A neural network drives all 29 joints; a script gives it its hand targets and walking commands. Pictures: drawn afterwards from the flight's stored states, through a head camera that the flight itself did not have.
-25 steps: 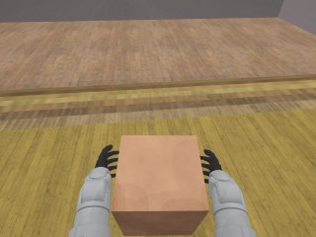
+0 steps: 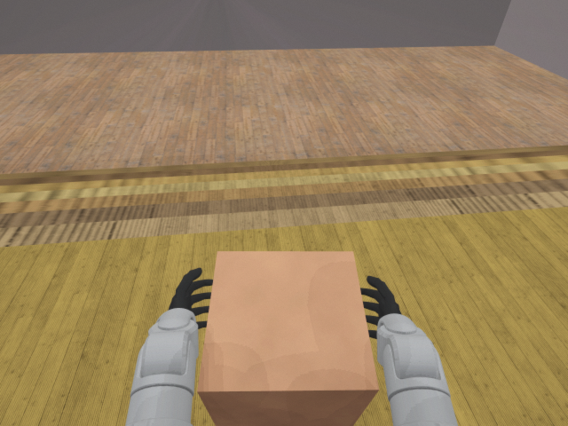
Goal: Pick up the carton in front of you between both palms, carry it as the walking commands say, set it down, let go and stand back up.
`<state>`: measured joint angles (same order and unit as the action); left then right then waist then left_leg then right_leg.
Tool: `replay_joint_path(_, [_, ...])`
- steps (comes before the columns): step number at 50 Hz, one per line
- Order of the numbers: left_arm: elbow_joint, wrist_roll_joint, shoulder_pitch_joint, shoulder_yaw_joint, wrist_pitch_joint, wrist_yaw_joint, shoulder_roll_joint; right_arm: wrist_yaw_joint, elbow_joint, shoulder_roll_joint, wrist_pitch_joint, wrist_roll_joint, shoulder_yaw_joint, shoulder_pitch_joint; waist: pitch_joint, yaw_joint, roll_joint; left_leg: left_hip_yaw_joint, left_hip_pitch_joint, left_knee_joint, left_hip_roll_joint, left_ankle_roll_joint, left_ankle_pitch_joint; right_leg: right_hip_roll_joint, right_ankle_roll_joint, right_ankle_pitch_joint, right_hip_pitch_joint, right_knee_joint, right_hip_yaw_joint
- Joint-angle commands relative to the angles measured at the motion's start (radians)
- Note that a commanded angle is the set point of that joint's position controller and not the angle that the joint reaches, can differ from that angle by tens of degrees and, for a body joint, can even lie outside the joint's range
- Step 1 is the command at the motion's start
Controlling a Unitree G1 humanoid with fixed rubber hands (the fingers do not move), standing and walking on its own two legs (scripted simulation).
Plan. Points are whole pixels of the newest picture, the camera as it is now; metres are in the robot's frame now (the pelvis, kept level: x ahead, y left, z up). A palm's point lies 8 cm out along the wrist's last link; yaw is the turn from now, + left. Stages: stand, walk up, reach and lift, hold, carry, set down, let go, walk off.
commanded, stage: hold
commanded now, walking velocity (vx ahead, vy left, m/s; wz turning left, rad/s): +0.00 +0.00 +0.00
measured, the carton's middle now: (284, 347) +0.29 +0.00 -0.04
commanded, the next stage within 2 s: carry in 0.48 s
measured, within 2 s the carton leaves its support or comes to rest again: neither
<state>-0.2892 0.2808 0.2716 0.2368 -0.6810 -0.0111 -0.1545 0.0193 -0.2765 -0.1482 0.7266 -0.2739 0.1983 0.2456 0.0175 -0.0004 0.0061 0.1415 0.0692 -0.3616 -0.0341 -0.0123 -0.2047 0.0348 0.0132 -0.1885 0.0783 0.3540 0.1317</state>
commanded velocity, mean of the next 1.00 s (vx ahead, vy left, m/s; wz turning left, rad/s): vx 0.28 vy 0.00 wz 0.00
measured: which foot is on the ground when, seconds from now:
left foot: down 0.00-0.90, up 0.92-1.00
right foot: down 0.00-0.66, up 0.68-0.88, down 0.90-1.00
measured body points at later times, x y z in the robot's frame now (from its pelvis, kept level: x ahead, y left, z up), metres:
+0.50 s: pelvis -0.01 +0.00 +0.00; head -0.07 +0.00 +0.44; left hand +0.30 +0.15 +0.05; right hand +0.29 -0.15 +0.04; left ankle +0.00 +0.13 -0.75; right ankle +0.01 -0.13 -0.75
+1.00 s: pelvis +0.13 +0.01 -0.01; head +0.11 +0.01 +0.44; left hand +0.42 +0.16 +0.07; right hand +0.41 -0.15 +0.07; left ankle +0.05 +0.11 -0.70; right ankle +0.11 -0.08 -0.75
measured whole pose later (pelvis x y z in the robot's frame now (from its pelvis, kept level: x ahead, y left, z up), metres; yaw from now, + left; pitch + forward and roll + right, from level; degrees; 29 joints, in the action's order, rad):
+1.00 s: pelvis +0.13 +0.01 -0.01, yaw +2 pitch +5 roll -1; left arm 0.20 0.13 0.20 0.09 -1.15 -0.10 -0.14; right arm 0.09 0.27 -0.13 1.20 -0.11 0.14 0.14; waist 0.18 0.02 0.00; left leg -0.08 0.40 -0.90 0.06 0.01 -0.48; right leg -0.02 -0.04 -0.27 0.27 0.44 -0.20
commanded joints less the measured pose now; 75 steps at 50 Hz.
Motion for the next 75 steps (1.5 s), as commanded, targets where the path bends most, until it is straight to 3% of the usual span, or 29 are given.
replay_joint_path(1, [0.044,-0.284,0.409,-0.579,-0.009,0.264,-0.982,-0.26,0.146,-0.944,-0.047,0.303,-0.582,0.545,0.288,0.0,0.001,-0.064,-0.065,0.043,-0.065,-0.017,0.312,0.069,0.015,0.283,-0.123,-0.031,-0.064])
replay_joint_path(8, [-0.012,-0.244,0.41,-0.506,-0.057,0.264,-0.937,-0.262,0.089,-0.895,0.001,0.262,-0.501,0.533,0.138,0.0,0.0,-0.073,-0.019,0.076,-0.059,-0.012,0.136,0.063,0.004,0.112,-0.074,-0.063,-0.07])
replay_joint_path(23, [-0.068,-0.24,0.54,-0.484,-0.039,0.288,-0.968,-0.28,0.027,-0.941,-0.013,0.257,-0.484,0.659,0.184,-0.002,-0.003,-0.083,0.006,0.061,-0.054,-0.003,0.056,0.055,0.003,0.044,-0.072,-0.049,-0.075])
replay_joint_path(24, [-0.056,-0.245,0.536,-0.487,-0.04,0.283,-0.96,-0.275,0.038,-0.931,-0.012,0.265,-0.49,0.659,0.175,0.002,-0.054,-0.044,0.136,-0.027,0.093,0.002,-0.106,-0.112,-0.002,-0.133,0.048,0.005,-0.023])
replay_joint_path(26, [-0.02,-0.258,0.52,-0.51,-0.045,0.269,-0.957,-0.266,0.073,-0.937,-0.01,0.288,-0.52,0.67,0.179,-0.001,-0.082,-0.065,0.185,-0.067,0.053,0.002,-0.39,-0.128,-0.032,-0.529,0.154,-0.088,0.048])
replay_joint_path(29, [0.075,-0.293,0.52,-0.575,-0.075,0.242,-0.954,-0.254,0.16,-0.947,0.016,0.348,-0.604,0.692,0.216,-0.007,-0.173,-0.197,0.256,-0.265,0.011,-0.01,-0.229,-0.223,-0.093,-0.524,0.144,-0.127,0.136])
replay_joint_path(31, [0.153,-0.328,0.496,-0.64,-0.115,0.22,-0.94,-0.246,0.23,-0.937,0.052,0.396,-0.659,0.684,0.266,-0.005,-0.143,-0.22,0.155,-0.136,0.018,0.0,-0.189,-0.215,-0.101,-0.468,0.194,-0.062,0.07])
replay_joint_path(32, [0.2,-0.351,0.503,-0.672,-0.142,0.212,-0.924,-0.24,0.26,-0.929,0.077,0.42,-0.686,0.677,0.284,0.0,-0.089,-0.19,0.101,-0.047,0.031,0.01,-0.221,-0.169,-0.079,-0.474,0.227,0.009,-0.01])
replay_joint_path(34, [0.274,-0.411,0.558,-0.736,-0.206,0.204,-0.914,-0.22,0.305,-0.891,0.138,0.438,-0.698,0.647,0.23,0.021,0.257,0.25,-0.02,0.199,0.297,0.117,-0.542,-0.029,0.007,-0.347,0.495,0.401,-0.232])
replay_joint_path(35, [0.3,-0.439,0.572,-0.762,-0.239,0.201,-0.904,-0.208,0.319,-0.871,0.172,0.44,-0.705,0.616,0.169,0.023,0.26,0.374,-0.049,0.244,0.37,0.17,-0.502,-0.056,0.005,-0.322,0.615,0.451,-0.21])
replay_joint_path(36, [0.327,-0.474,0.583,-0.795,-0.271,0.2,-0.909,-0.197,0.363,-0.836,0.202,0.447,-0.708,0.612,0.164,0.023,0.205,0.359,-0.047,0.227,0.38,0.2,-0.388,-0.086,-0.003,-0.313,0.622,0.443,-0.186])
replay_joint_path(38, [0.363,-0.53,0.561,-0.829,-0.325,0.192,-0.908,-0.177,0.446,-0.817,0.26,0.479,-0.733,0.615,0.231,0.024,0.138,0.179,-0.081,0.172,0.328,0.178,-0.182,-0.074,-0.005,-0.263,0.544,0.345,-0.22])
replay_joint_path(41, [0.425,-0.573,0.486,-0.845,-0.39,0.178,-0.907,-0.164,0.535,-0.829,0.334,0.525,-0.769,0.56,0.311,0.026,0.183,0.018,-0.079,0.107,0.258,0.147,-0.036,-0.019,0.002,-0.174,0.396,0.188,-0.301])
replay_joint_path(43, [0.458,-0.573,0.416,-0.834,-0.429,0.169,-0.907,-0.165,0.57,-0.839,0.378,0.542,-0.782,0.508,0.326,0.016,0.131,-0.08,0.026,0.011,0.216,0.126,-0.042,-0.001,0.008,-0.036,0.178,0.003,-0.353])
replay_joint_path(44, [0.474,-0.567,0.387,-0.826,-0.448,0.167,-0.905,-0.168,0.579,-0.84,0.397,0.543,-0.785,0.469,0.349,0.016,0.086,-0.126,0.153,-0.072,0.193,0.107,-0.067,-0.037,-0.001,0.0,-0.008,-0.032,-0.319])
replay_joint_path(45, [0.484,-0.557,0.342,-0.815,-0.467,0.164,-0.9,-0.173,0.588,-0.834,0.414,0.549,-0.783,0.452,0.395,-0.004,-0.003,-0.18,0.328,-0.228,0.169,0.07,-0.115,-0.156,-0.029,-0.064,-0.232,-0.051,-0.181])
replay_joint_path(46, [0.488,-0.531,0.307,-0.797,-0.478,0.161,-0.866,-0.181,0.615,-0.844,0.437,0.565,-0.795,0.454,0.395,-0.02,-0.238,-0.28,0.617,-0.469,0.088,0.021,-0.249,-0.392,-0.137,-0.198,-0.394,-0.097,0.171])
replay_joint_path(47, [0.487,-0.51,0.302,-0.789,-0.485,0.155,-0.861,-0.191,0.639,-0.851,0.456,0.58,-0.804,0.501,0.33,-0.021,-0.284,-0.241,0.77,-0.557,0.075,0.031,-0.351,-0.499,-0.24,-0.203,-0.387,-0.125,0.354])
replay_joint_path(48, [0.526,-0.511,0.319,-0.796,-0.494,0.152,-0.887,-0.2,0.645,-0.87,0.466,0.597,-0.812,0.519,0.273,-0.023,-0.196,-0.196,0.805,-0.632,0.12,0.039,-0.36,-0.509,-0.261,-0.138,-0.322,-0.14,0.35])
replay_joint_path(50, [0.588,-0.534,0.342,-0.801,-0.509,0.152,-0.936,-0.21,0.665,-0.884,0.474,0.62,-0.809,0.508,0.258,-0.022,-0.066,-0.183,0.772,-0.623,0.157,0.029,-0.277,-0.45,-0.211,-0.124,-0.24,-0.174,0.194])
replay_joint_path(54, [0.648,-0.587,0.387,-0.83,-0.533,0.159,-0.915,-0.19,0.693,-0.878,0.485,0.618,-0.812,0.497,0.255,-0.019,-0.124,-0.273,0.599,-0.389,0.126,0.001,-0.075,-0.322,-0.143,0.012,-0.14,-0.188,-0.088])
replay_joint_path(59, [0.635,-0.6,0.35,-0.832,-0.561,0.173,-0.858,-0.164,0.677,-0.836,0.506,0.56,-0.774,0.416,0.22,-0.019,-0.166,-0.381,0.354,-0.163,0.07,0.015,0.096,-0.28,-0.099,0.156,-0.036,-0.103,-0.231])
replay_joint_path(61, [0.637,-0.6,0.354,-0.831,-0.569,0.177,-0.844,-0.163,0.663,-0.825,0.511,0.551,-0.76,0.397,0.272,-0.001,-0.116,-0.45,0.086,-0.123,0.018,0.029,0.061,-0.232,-0.058,0.279,0.064,0.104,-0.326])
replay_joint_path(62, [0.636,-0.599,0.354,-0.826,-0.573,0.178,-0.831,-0.164,0.653,-0.819,0.512,0.548,-0.752,0.389,0.33,0.015,-0.068,-0.388,-0.109,-0.123,0.062,0.039,0.013,-0.199,-0.03,0.247,0.169,0.278,-0.353])
replay_joint_path(63, [0.645,-0.602,0.377,-0.825,-0.58,0.181,-0.815,-0.163,0.637,-0.802,0.512,0.531,-0.74,0.375,0.378,0.035,0.131,0.011,-0.225,0.032,0.307,0.108,-0.209,-0.12,0.022,0.033,0.341,0.562,-0.363])
replay_joint_path(64, [0.654,-0.613,0.405,-0.838,-0.588,0.184,-0.83,-0.162,0.611,-0.811,0.506,0.52,-0.736,0.38,0.395,0.039,0.326,0.363,-0.338,0.152,0.469,0.235,-0.198,-0.027,0.03,-0.286,0.581,0.776,-0.292])
replay_joint_path(66, [0.645,-0.618,0.421,-0.842,-0.575,0.193,-0.879,-0.165,0.657,-0.881,0.498,0.548,-0.755,0.417,0.377,0.031,0.146,0.263,-0.27,0.122,0.451,0.239,-0.007,-0.131,-0.025,-0.281,0.658,0.909,-0.161])
replay_joint_path(68, [0.653,-0.61,0.413,-0.847,-0.551,0.193,-0.924,-0.172,0.704,-0.938,0.481,0.571,-0.786,0.469,0.361,0.022,0.03,0.098,-0.162,0.139,0.408,0.174,0.067,-0.186,-0.036,-0.16,0.617,0.803,-0.136])
replay_joint_path(75, [0.643,-0.535,0.304,-0.844,-0.513,0.149,-0.922,-0.201,0.735,-0.887,0.472,0.622,-0.824,0.452,0.313,0.02,0.115,-0.172,-0.18,0.159,0.304,0.146,0.274,-0.127,-0.012,0.019,0.598,0.431,-0.258])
